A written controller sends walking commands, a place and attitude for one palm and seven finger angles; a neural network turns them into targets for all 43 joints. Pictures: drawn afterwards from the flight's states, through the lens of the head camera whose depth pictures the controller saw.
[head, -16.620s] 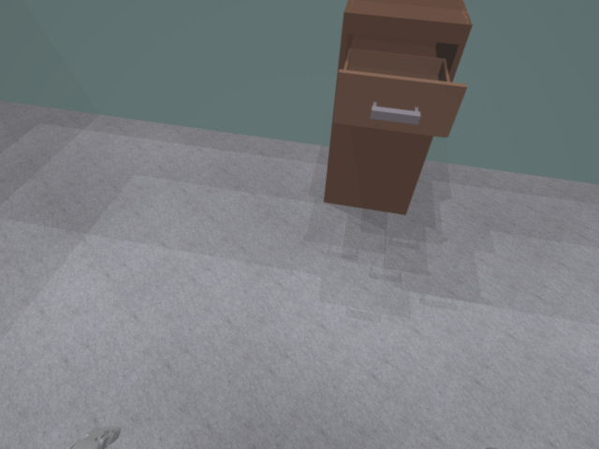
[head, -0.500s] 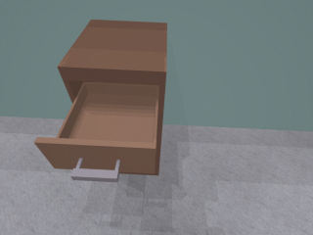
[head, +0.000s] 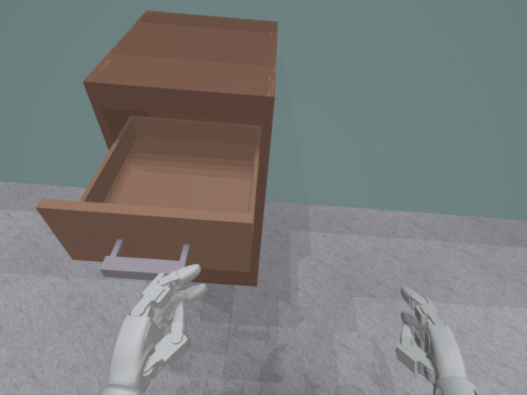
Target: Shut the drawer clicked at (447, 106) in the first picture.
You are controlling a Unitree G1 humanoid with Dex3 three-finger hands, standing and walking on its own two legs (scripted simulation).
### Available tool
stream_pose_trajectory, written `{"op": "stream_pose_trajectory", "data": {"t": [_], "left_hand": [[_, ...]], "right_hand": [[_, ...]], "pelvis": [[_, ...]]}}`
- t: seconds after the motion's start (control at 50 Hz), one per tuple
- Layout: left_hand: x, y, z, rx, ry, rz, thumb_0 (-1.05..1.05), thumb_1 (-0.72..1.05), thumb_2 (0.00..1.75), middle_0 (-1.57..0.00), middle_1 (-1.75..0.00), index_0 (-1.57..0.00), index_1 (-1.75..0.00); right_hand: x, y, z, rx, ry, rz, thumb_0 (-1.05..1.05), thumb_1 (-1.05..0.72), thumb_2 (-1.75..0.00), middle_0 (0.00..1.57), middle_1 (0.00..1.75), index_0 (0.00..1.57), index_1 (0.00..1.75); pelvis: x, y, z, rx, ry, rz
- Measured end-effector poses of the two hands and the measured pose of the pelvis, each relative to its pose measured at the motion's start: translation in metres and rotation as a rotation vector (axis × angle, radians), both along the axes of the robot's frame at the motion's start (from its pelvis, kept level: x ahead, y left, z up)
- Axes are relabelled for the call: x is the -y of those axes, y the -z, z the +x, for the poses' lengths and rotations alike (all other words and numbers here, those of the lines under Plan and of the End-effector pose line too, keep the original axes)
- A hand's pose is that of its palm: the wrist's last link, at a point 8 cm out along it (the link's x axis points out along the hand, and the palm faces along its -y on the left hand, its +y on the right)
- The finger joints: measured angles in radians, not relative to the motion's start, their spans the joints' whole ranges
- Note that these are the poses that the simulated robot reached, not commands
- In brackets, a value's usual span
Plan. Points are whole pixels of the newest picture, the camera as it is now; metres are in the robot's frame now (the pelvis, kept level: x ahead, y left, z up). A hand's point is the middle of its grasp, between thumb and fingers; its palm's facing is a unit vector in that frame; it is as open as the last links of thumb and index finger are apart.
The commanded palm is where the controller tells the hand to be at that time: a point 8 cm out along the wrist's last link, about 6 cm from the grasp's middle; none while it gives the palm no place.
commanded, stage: raise the hand and make a fist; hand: left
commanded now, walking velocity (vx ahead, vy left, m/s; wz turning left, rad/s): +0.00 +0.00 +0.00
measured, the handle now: (148, 258) +0.35 +0.21 -0.02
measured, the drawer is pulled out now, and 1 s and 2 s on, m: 0.29 0.29 0.29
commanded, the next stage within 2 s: bring the fist close to the handle in 1.52 s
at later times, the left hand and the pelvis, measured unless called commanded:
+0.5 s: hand (148, 340) +0.20 +0.16 +0.03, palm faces +0.02 -1.00 -0.01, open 3.7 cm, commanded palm +0.14 +0.23 +0.04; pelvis +0.00 -0.01 -0.02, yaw +1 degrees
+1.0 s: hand (130, 347) +0.17 +0.17 +0.08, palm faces +0.01 -1.00 -0.03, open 3.2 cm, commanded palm +0.13 +0.23 +0.08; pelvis +0.01 +0.02 -0.01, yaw +2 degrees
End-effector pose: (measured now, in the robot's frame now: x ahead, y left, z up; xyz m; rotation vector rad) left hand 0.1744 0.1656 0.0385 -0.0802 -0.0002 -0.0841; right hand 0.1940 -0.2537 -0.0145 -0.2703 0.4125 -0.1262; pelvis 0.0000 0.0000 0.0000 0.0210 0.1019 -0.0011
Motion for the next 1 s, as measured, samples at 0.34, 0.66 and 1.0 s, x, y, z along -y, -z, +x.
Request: {"op": "stream_pose_trajectory", "data": {"t": [0.34, 0.66, 1.0], "left_hand": [[-0.03, -0.001, -0.01, 0.079, 0.028, 0.156, 0.01, 0.91, 0.9, -0.74, -0.9, -0.74, -0.9], [-0.071, -0.015, -0.036, -0.07, -0.143, 0.156, 0.01, 0.91, 0.9, -1.06, -1.25, -1.06, -1.24], [-0.056, -0.04, -0.024, -0.021, -0.089, 0.11, 0.01, 0.91, 0.9, -1.36, -1.56, -1.36, -1.56]], "right_hand": [[-0.05, 0.097, 0.005, -0.147, -0.122, 0.152, 0.01, -0.9, -0.9, 0.21, 0.3, 0.21, 0.3], [0.002, 0.073, -0.042, -0.252, 0.087, 0.037, 0.02, -0.91, -0.9, 0.2, 0.3, 0.2, 0.3], [-0.081, 0.033, 0.023, -0.03, -0.103, 0.141, 0.01, -0.9, -0.9, 0.21, 0.3, 0.21, 0.3]], "pelvis": [[0.019, 0.045, -0.014, -0.115, -0.064, -0.046], [0.002, 0.02, 0.004, -0.091, -0.048, -0.042], [-0.018, 0.013, 0.01, -0.048, -0.05, -0.057]]}}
